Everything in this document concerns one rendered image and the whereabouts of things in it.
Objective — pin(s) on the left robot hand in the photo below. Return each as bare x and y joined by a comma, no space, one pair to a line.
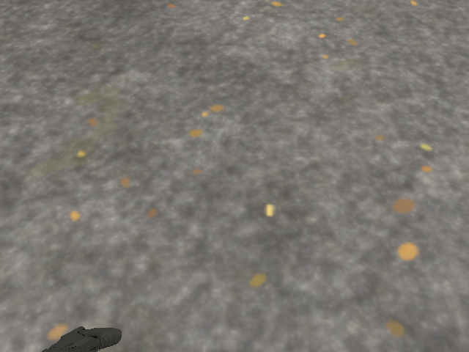
86,340

